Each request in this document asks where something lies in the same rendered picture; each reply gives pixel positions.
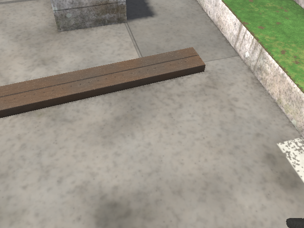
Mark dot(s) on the right robot hand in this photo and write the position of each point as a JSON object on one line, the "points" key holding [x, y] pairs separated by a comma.
{"points": [[295, 222]]}

